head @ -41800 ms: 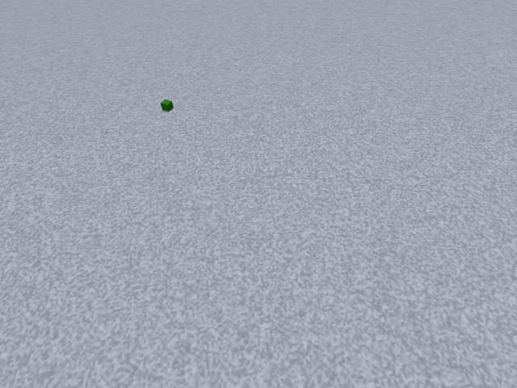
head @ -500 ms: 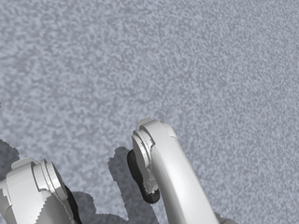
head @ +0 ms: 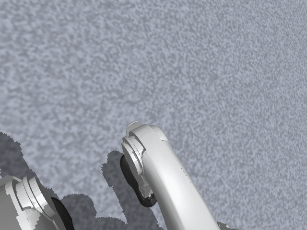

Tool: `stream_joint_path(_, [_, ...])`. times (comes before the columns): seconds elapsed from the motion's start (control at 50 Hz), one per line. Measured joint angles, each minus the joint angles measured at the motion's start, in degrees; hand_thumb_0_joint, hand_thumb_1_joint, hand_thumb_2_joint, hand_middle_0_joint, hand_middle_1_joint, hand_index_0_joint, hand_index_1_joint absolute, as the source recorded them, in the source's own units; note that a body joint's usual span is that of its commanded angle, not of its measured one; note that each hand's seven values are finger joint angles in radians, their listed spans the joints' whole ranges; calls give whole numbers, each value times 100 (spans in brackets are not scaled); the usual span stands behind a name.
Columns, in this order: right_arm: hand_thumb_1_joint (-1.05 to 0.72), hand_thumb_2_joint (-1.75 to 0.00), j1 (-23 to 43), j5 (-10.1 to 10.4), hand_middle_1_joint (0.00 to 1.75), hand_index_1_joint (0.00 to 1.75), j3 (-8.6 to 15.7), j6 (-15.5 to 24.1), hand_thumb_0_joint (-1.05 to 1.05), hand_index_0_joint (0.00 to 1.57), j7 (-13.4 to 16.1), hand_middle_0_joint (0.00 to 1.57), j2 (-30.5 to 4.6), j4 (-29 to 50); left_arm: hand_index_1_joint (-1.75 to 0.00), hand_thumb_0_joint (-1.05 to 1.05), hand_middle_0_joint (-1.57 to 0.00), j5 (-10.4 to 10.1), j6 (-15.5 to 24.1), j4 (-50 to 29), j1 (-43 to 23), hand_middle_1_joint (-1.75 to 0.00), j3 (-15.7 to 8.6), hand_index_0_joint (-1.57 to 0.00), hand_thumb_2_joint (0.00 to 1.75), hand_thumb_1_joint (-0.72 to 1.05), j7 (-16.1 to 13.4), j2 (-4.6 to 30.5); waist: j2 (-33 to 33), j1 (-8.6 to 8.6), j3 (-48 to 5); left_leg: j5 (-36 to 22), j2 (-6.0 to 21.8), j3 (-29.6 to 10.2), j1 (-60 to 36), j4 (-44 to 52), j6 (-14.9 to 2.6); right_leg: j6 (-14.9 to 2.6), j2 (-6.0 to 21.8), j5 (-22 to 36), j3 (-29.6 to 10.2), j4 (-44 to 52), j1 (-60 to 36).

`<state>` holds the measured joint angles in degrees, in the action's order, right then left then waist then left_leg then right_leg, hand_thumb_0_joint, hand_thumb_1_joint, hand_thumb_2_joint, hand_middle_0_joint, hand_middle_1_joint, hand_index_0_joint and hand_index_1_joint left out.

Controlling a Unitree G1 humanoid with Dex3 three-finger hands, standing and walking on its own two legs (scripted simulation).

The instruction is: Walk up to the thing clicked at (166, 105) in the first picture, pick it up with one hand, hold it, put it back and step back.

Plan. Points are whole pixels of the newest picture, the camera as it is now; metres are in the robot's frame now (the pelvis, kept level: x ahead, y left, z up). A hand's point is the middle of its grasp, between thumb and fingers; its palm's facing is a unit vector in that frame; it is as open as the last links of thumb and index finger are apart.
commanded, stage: approach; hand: left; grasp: from above
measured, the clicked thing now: out of the picture +0.47 +0.32 -0.31
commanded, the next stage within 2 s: rest palm in 0.16 s
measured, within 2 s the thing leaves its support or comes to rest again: neither
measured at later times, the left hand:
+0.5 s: hand out of the picture +0.44 +0.30 -0.25, palm faces -0.22 -0.41 -0.89, open 13.6 cm
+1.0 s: hand out of the picture +0.45 +0.31 -0.28, palm faces -0.20 -0.41 -0.89, open 12.8 cm
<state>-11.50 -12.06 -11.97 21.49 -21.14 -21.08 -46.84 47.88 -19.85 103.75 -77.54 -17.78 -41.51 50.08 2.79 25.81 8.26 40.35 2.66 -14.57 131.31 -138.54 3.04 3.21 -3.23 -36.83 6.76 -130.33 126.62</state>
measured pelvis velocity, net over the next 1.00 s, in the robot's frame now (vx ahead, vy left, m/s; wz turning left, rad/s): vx -0.01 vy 0.01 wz -0.03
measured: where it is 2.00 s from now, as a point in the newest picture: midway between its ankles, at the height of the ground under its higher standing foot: (108, 211)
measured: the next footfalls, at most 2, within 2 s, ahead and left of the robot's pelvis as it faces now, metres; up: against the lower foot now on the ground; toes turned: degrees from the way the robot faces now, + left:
none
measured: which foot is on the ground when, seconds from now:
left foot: down 0.00-1.00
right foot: down 0.00-1.00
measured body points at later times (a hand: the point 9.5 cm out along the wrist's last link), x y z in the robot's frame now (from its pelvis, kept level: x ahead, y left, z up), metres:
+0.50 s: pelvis +0.00 +0.00 -0.01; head +0.28 +0.10 +0.32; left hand +0.45 +0.31 -0.19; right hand +0.01 -0.25 -0.07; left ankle +0.07 +0.14 -0.30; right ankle +0.12 -0.12 -0.30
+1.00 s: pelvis -0.01 +0.01 -0.01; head +0.30 +0.11 +0.30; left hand +0.46 +0.32 -0.23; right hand -0.03 -0.22 -0.05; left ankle +0.07 +0.14 -0.30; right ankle +0.12 -0.12 -0.30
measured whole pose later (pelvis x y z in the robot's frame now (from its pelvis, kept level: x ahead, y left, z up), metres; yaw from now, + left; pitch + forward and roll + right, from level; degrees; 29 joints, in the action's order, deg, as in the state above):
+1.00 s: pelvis -0.01 +0.01 -0.01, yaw -2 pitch +27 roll -15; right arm -8.7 -14.1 -18.5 23.4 -22.6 -21.6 -43.1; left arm 41.0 -16.0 105.9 -73.0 -16.8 -44.7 57.1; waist 8.5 26.3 16.3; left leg 40.7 1.6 -17.3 130.8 -142.6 2.2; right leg 4.5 -3.4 -36.9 8.7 -131.8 124.0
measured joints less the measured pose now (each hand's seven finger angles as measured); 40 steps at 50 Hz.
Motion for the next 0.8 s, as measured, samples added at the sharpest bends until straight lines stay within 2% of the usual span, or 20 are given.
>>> stream_joint_path(0.1, [-91,-89,-71,46,29,30,-11,-178,0,19,-37,20,-20,132,-105,0,-13,-95,-96,-245,371,-105,-45,-13,97,-52,138,-48,-125,-103,-42,39,66,38,-62,52,-10,0,-42,7,-30,32,2])
stream_joint_path(0.2, [-91,-89,-3,79,30,30,57,-198,0,19,10,20,63,104,-103,0,-14,-366,-79,-115,742,-104,-12,-15,94,-49,276,-62,-164,-273,-71,-5,78,102,-79,65,-39,8,-48,48,-85,13,13])
stream_joint_path(0.3, [-91,-89,151,-9,29,30,58,-20,0,19,75,20,125,-9,-101,0,-16,-612,157,55,850,-102,240,-17,91,-45,336,-121,-15,-376,67,-110,-2,130,-79,3,-39,13,5,82,-116,-82,-22])
stream_joint_path(0.36, [-91,-89,262,-62,29,30,43,103,0,19,114,20,144,-87,-101,0,-16,-600,367,18,819,-102,329,-18,90,-44,287,-190,116,-400,149,-147,-50,104,-65,-45,-22,2,34,85,-97,-123,-46])
stream_joint_path(0.44, [-90,-89,397,-122,29,30,1,214,0,19,119,19,139,-116,-101,0,-15,-406,506,109,670,-102,305,-16,91,-45,12,-203,262,-329,177,-124,-82,28,-42,-88,1,-12,48,59,-33,-123,-68])
stream_joint_path(0.54, [-91,-90,472,-184,29,30,-115,310,0,19,12,19,27,-6,-104,0,-16,-232,477,362,439,-103,77,-16,99,-46,-373,-24,374,-120,244,-11,-93,-88,-81,-160,25,1,45,-30,60,-128,-148])
stream_joint_path(0.6, [-91,-90,466,-205,29,30,-193,323,0,19,-66,19,-80,85,-104,0,-18,-214,434,437,353,-103,-45,-18,103,-44,-493,156,401,-8,351,62,-93,-150,-115,-228,25,21,33,-82,106,-151,-203])
stream_joint_path(0.7, [-91,-90,393,-226,29,30,-299,244,0,19,-146,19,-184,233,-104,0,-21,-287,367,396,339,-102,-86,-19,104,-42,-500,438,409,86,539,129,-56,-184,-113,-298,-16,74,-12,-100,125,-156,-218])
stream_joint_path(0.8, [-91,-90,276,-217,29,30,-458,164,0,19,-198,19,-168,376,-103,0,-20,-535,304,349,414,-101,-71,-19,99,-41,-468,599,453,84,683,126,-29,-187,-95,-333,-53,117,-46,-66,121,-152,-208])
